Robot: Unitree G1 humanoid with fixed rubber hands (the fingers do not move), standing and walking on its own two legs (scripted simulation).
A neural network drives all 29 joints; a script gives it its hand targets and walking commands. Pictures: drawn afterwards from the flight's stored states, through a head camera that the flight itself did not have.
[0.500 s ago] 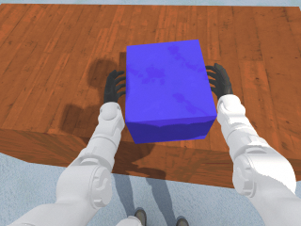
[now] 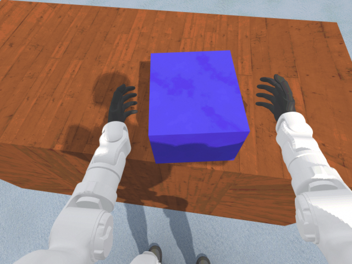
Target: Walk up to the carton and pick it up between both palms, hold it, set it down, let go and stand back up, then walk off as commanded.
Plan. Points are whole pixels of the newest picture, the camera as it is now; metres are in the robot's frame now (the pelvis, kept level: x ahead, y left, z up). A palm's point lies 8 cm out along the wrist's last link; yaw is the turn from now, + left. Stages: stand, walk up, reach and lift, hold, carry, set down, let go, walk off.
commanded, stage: set down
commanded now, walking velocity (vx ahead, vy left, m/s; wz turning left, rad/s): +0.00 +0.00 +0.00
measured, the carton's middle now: (192, 107) +0.48 +0.04 -0.01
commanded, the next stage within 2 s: none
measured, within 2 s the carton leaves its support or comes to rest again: neither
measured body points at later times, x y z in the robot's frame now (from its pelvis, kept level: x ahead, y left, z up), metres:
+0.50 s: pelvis -0.02 -0.01 +0.00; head +0.06 -0.01 +0.45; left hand +0.36 +0.20 +0.04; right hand +0.41 -0.17 +0.03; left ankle +0.02 +0.14 -0.73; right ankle +0.01 -0.09 -0.73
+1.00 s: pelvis -0.01 -0.01 +0.01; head +0.04 +0.01 +0.46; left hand +0.28 +0.20 +0.02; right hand +0.32 -0.20 +0.02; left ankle +0.02 +0.14 -0.73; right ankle +0.01 -0.09 -0.73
